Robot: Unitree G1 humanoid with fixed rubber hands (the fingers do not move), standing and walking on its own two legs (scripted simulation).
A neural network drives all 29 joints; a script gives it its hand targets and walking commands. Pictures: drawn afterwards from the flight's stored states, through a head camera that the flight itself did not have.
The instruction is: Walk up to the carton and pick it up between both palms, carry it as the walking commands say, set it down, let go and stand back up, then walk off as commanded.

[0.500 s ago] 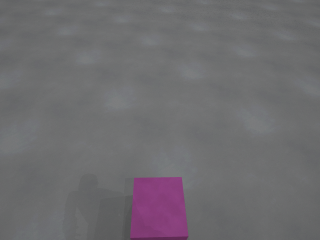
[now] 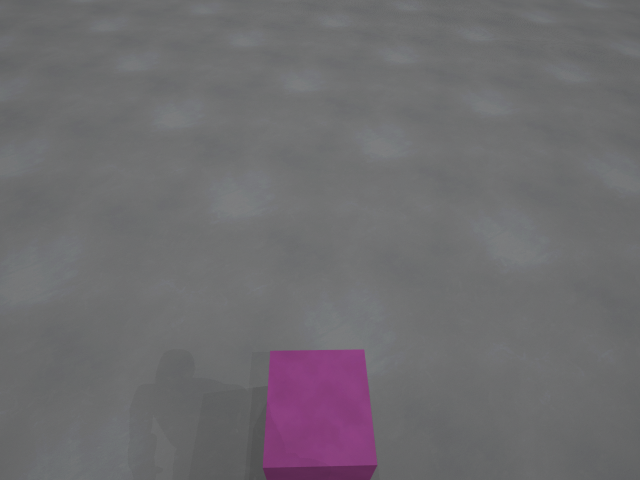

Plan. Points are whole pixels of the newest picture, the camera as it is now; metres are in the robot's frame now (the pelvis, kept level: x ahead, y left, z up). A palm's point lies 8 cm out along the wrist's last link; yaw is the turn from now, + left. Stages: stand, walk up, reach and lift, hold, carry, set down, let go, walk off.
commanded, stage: stand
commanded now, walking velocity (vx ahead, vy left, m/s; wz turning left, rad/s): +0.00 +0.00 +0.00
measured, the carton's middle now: (317, 418) +0.42 +0.00 -0.66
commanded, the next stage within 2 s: walk off in 0.42 s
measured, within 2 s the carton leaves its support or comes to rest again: neither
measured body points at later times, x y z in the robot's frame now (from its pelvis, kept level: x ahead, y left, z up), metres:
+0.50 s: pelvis -0.02 +0.00 +0.00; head -0.02 +0.00 +0.45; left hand -0.07 +0.22 -0.16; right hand -0.07 -0.21 -0.16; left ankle -0.05 +0.11 -0.74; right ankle -0.03 -0.13 -0.74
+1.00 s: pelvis -0.04 +0.07 -0.01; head +0.00 +0.07 +0.44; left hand -0.01 +0.35 -0.15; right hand -0.03 -0.21 -0.14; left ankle -0.04 +0.21 -0.72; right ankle -0.03 -0.13 -0.74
